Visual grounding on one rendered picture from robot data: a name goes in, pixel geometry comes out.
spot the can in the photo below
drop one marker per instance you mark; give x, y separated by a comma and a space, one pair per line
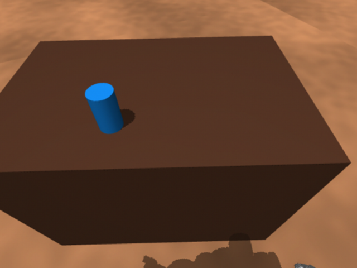
104, 106

